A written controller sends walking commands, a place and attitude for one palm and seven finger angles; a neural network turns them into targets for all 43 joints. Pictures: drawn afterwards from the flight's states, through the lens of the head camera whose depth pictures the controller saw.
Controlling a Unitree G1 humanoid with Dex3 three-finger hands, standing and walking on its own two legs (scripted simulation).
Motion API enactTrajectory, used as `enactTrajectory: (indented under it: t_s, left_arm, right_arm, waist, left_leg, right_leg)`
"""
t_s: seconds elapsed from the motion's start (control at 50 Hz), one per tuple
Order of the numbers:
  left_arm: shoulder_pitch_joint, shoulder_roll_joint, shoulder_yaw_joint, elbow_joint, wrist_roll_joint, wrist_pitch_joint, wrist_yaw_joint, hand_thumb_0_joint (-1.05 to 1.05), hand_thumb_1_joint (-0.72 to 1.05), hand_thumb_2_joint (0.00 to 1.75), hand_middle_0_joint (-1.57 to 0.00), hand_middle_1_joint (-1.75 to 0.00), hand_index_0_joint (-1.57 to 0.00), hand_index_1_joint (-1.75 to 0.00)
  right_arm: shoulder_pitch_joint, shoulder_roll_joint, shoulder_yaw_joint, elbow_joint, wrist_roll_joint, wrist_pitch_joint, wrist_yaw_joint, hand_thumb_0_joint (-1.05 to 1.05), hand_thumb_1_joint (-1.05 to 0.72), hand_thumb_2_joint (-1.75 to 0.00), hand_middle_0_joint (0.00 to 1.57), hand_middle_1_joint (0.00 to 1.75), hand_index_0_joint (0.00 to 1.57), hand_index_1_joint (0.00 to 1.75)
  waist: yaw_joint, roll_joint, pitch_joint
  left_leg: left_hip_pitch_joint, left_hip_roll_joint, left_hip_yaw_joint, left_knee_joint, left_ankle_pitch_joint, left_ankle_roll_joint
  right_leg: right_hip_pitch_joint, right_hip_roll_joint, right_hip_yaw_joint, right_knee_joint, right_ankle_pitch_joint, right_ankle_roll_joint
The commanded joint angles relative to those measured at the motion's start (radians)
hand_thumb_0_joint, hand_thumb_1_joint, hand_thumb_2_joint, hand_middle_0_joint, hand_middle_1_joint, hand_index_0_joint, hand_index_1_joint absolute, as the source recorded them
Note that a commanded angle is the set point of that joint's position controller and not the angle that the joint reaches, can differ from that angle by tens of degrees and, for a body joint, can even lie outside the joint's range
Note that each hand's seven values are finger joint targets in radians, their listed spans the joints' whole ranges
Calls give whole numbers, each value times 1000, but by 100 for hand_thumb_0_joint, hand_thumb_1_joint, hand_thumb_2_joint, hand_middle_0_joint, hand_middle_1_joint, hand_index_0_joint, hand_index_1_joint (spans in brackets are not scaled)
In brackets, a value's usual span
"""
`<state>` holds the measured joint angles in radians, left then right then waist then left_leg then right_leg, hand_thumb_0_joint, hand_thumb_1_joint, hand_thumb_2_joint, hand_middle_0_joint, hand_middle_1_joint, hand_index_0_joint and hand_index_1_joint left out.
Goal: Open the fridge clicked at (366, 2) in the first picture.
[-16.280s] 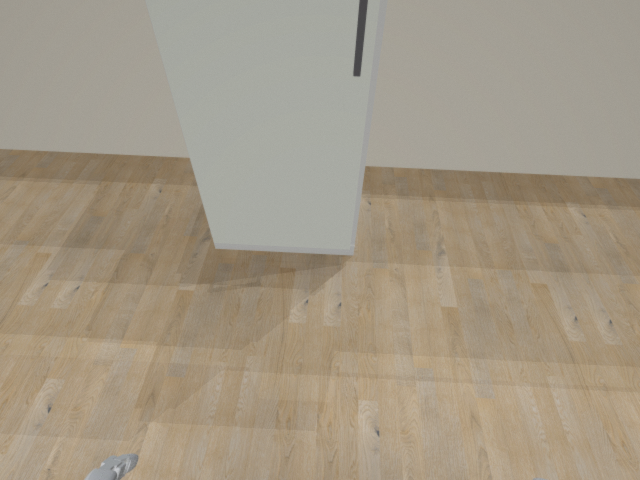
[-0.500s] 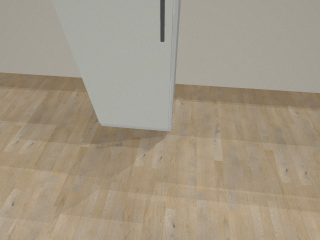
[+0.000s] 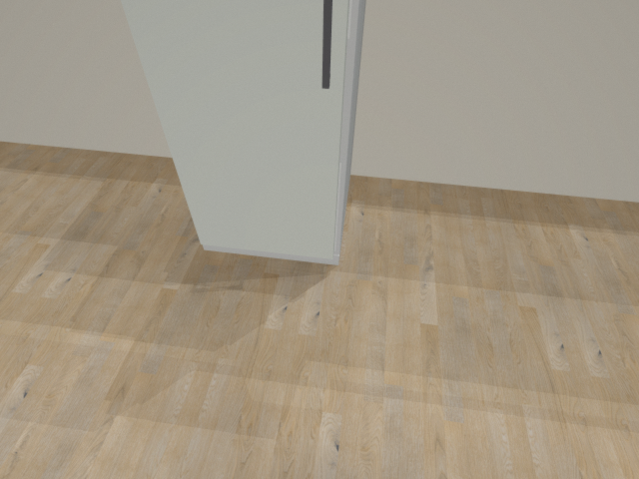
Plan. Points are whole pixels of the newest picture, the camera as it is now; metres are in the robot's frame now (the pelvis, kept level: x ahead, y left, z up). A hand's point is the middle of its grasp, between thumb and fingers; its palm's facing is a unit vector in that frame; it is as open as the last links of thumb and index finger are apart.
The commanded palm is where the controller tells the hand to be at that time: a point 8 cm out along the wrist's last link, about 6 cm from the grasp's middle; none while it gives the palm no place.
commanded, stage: walk to a spot facing it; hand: right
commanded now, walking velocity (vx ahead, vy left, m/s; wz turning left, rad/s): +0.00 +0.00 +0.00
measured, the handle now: out of the picture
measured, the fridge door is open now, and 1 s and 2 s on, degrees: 0 0 0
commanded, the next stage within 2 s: turn to face it in 1.82 s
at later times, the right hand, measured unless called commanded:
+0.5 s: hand out of the picture +0.01 -0.14 -0.18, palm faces -0.07 +0.96 -0.26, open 7.4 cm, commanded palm none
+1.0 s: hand out of the picture +0.14 -0.18 -0.17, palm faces -0.38 +0.91 -0.18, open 7.4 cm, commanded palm none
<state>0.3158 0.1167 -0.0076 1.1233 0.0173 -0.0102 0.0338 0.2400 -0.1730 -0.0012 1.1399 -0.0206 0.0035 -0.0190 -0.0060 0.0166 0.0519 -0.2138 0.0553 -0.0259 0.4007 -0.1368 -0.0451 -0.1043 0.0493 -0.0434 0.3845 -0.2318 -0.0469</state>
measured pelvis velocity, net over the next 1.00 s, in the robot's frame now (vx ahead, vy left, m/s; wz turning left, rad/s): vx -0.01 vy -0.01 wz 0.43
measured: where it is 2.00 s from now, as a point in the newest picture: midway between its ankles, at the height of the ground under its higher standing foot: outside the picture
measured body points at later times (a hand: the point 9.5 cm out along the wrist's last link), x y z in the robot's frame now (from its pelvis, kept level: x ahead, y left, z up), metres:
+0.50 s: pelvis -0.02 +0.05 -0.02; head +0.03 +0.08 +0.42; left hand +0.02 +0.30 -0.18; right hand +0.02 -0.19 -0.16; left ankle +0.03 +0.14 -0.74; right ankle -0.02 -0.09 -0.71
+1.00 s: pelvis -0.01 -0.01 +0.00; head +0.03 -0.04 +0.45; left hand -0.06 +0.26 -0.11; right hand +0.16 -0.22 -0.15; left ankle +0.00 +0.14 -0.68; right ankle +0.01 -0.10 -0.74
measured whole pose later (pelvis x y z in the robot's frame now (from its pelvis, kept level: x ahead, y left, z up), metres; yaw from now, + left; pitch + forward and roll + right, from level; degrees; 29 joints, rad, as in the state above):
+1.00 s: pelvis -0.01 -0.01 +0.00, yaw +25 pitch -1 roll +3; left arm 0.28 0.23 0.03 0.88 0.03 -0.01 0.03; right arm 0.23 -0.27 -0.09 0.91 -0.04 0.07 0.04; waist 0.00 0.03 0.04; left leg -0.52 -0.10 -0.07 0.90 -0.36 -0.02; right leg -0.15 -0.03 -0.04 0.43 -0.28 -0.04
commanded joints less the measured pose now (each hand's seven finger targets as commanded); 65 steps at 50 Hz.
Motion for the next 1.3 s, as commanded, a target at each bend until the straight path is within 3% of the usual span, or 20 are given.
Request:
enactTrajectory:
  t_s: [0.0, 0.24, 0.32, 0.36, 0.38, 0.4, 0.42, 0.44, 0.5, 0.66, 0.72, 0.8, 0.84, 0.86, 0.88, 0.9, 0.92, 1.0, 1.14, 1.28]
  left_arm:
    - [58, 133, 21, -28, -2, -15, 3, 0, 90, 90, -20, -30, -20, -30]
    - [8, 190, 70, -123, 4, 19, 12, 0, 90, 90, -20, -30, -20, -30]
    - [-73, 227, 90, -183, 5, 13, 14, 0, 90, 90, -20, -30, -20, -30]
    - [-107, 230, 92, -206, 8, 15, 14, 0, 90, 90, -20, -30, -20, -30]
    - [-109, 217, 92, -211, 7, 19, 12, 0, 90, 90, -20, -30, -20, -30]
    - [-88, 171, 89, -234, -2, 22, 8, 0, 90, 90, -20, -30, -20, -30]
    - [-94, 146, 83, -246, -4, 29, 4, 0, 90, 90, -20, -30, -20, -30]
    - [-104, 171, 85, -244, -2, 39, 3, 0, 90, 90, -20, -30, -20, -30]
    - [-122, 196, 93, -226, 2, 35, -13, 0, 90, 90, -20, -30, -20, -30]
    - [-192, 214, 82, -272, 6, 33, -7, 0, 90, 90, -20, -30, -20, -30]
    - [-182, 220, 78, -292, 8, 28, -12, 0, 90, 90, -20, -30, -20, -30]
    - [-117, 213, 79, -303, -4, 10, -17, 0, 90, 90, -20, -30, -20, -30]
    - [49, 225, 86, -260, -8, -2, -10, 0, 90, 90, -20, -30, -20, -30]
    - [130, 266, 93, -240, -5, -9, 2, 0, 90, 90, -20, -30, -20, -30]
    - [144, 357, 107, -248, 12, -11, 10, 0, 90, 90, -20, -30, -20, -30]
    - [66, 387, 104, -282, 6, -9, 13, 0, 90, 90, -20, -30, -20, -30]
    - [-6, 331, 82, -303, 16, -13, 6, 0, 90, 90, -20, -30, -20, -30]
    - [-55, 236, 44, -298, 11, -40, 4, 0, 90, 90, -20, -30, -20, -30]
    - [236, 177, 25, -167, 5, -63, 14, 0, 90, 90, -20, -30, -20, -30]
    - [329, 169, 31, -115, 20, -57, 15, 0, 90, 90, -20, -30, -20, -30]
  right_arm:
    - [72, -82, -12, -14, 2, -18, -2, 0, -90, -90, 20, 30, 20, 30]
    - [72, -86, -65, -102, -11, 24, 17, 0, -90, -90, 20, 30, 20, 30]
    - [122, -68, -79, -128, -16, 31, 27, 0, -90, -90, 20, 30, 20, 30]
    - [161, -65, -83, -130, -14, 26, 29, 0, -90, -90, 20, 30, 20, 30]
    - [180, -86, -88, -129, -18, 17, 27, 0, -90, -90, 20, 30, 20, 30]
    - [195, -162, -97, -135, -27, 4, 17, 0, -90, -90, 20, 30, 20, 30]
    - [202, -203, -97, -140, -12, 0, 10, 0, -90, -90, 20, 30, 20, 30]
    - [182, -206, -105, -151, -6, -1, 1, 0, -90, -90, 20, 30, 20, 30]
    - [43, -175, -110, -207, -1, 7, 2, 0, -90, -90, 20, 30, 20, 30]
    - [66, -210, -118, -251, -7, 5, 9, 0, -90, -90, 20, 30, 20, 30]
    - [60, -226, -119, -270, -11, 8, 12, 0, -90, -90, 20, 30, 20, 30]
    - [-3, -252, -123, -311, -16, 14, 18, 0, -90, -90, 20, 30, 20, 30]
    - [-71, -254, -124, -333, -7, 17, 24, 0, -90, -90, 20, 30, 20, 30]
    - [-95, -206, -112, -350, -3, 17, 31, 0, -90, -90, 20, 30, 20, 30]
    - [-112, -137, -100, -374, 7, 17, 44, 0, -90, -90, 20, 30, 20, 30]
    - [-159, -162, -101, -404, -4, 10, 49, 0, -90, -90, 20, 30, 20, 30]
    - [-148, -195, -109, -381, -19, 15, 63, 0, -90, -90, 20, 30, 20, 30]
    - [-28, -142, -99, -307, -19, 24, 84, 0, -90, -90, 20, 30, 20, 30]
    - [-147, -101, -72, -305, -6, 27, 70, 0, -90, -90, 20, 30, 20, 30]
    - [-333, -60, -47, -315, -3, 25, 84, 0, -90, -90, 20, 30, 20, 30]
  waist:
    - [-11, 1, 71]
    - [-8, -87, 58]
    - [-38, -163, 20]
    - [-66, -121, 28]
    - [-77, -14, 35]
    - [-68, 275, 14]
    - [-66, 322, 11]
    - [-61, 313, -22]
    - [-18, 111, -38]
    - [-48, 113, -96]
    - [-52, 141, -108]
    - [-31, 178, -95]
    - [47, 152, -125]
    - [94, 26, -138]
    - [117, -315, -85]
    - [89, -288, 8]
    - [47, -162, 64]
    - [-39, -132, 66]
    - [30, -167, 70]
    - [80, -182, 125]
  left_leg:
    - [30, 35, -49, -57, -33, 52]
    - [-190, -34, -81, 132, -110, 70]
    - [-130, -49, 3, 403, -189, 48]
    - [-77, -25, -4, 299, -160, 49]
    - [-46, -3, -81, 163, -3, 65]
    - [-33, 163, -378, 2, 208, 122]
    - [-15, 278, -544, -111, 317, 212]
    - [-15, 255, -577, -155, 193, 213]
    - [-8, 140, -437, -141, -96, 179]
    - [112, 101, -418, -123, 34, 196]
    - [98, 88, -457, -166, -197, 209]
    - [-69, 56, -495, -205, -327, 197]
    - [-252, -6, -427, -167, -428, 130]
    - [-406, -80, -328, -38, -472, 78]
    - [-600, -206, -146, 291, -471, 38]
    - [-629, -104, -74, 481, -419, 27]
    - [-576, -71, -93, 590, -312, 25]
    - [-500, -75, -13, 873, -78, 12]
    - [-647, -43, 29, 917, -62, 10]
    - [-632, 16, 101, 637, -116, 33]
  right_leg:
    - [-153, -144, 133, -148, -81, 4]
    - [-133, -237, 116, -53, -199, -33]
    - [-204, -369, 127, -45, -45, -101]
    - [-221, -359, 64, 82, 87, -80]
    - [-250, -279, -10, 228, 62, -26]
    - [-327, -130, -115, 464, -156, 53]
    - [-407, -47, -32, 658, -376, 71]
    - [-411, -70, 70, 741, -346, 65]
    - [-441, -104, 86, 793, -137, 76]
    - [-432, -86, 90, 630, -138, 108]
    - [-383, -74, 76, 501, -168, 109]
    - [-155, -21, 46, 224, -218, 80]
    - [146, -9, 18, 16, -107, 48]
    - [314, -111, 85, -77, -158, 23]
    - [337, -387, 421, -233, -409, -37]
    - [137, -578, 553, -283, -477, -89]
    - [6, -523, 505, -299, -438, -97]
    - [-78, -289, 103, -222, -147, 11]
    - [156, -327, -7, -104, 443, 60]
    - [228, -406, -84, -128, 417, -39]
